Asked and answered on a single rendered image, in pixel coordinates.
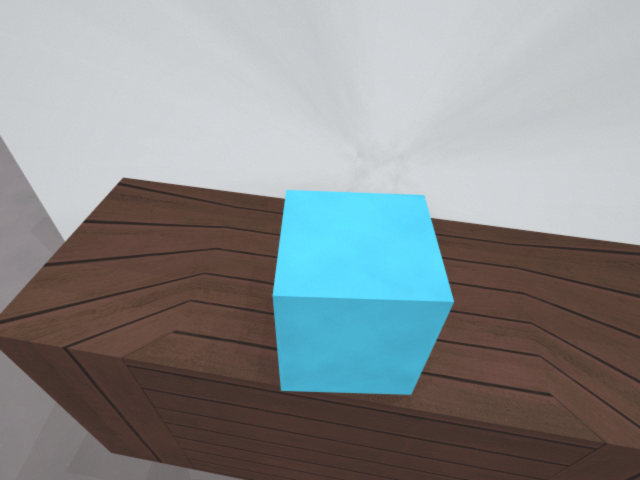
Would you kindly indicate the pedestal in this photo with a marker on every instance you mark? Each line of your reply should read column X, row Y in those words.
column 153, row 327

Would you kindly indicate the carton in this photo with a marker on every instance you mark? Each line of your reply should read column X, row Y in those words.
column 360, row 292

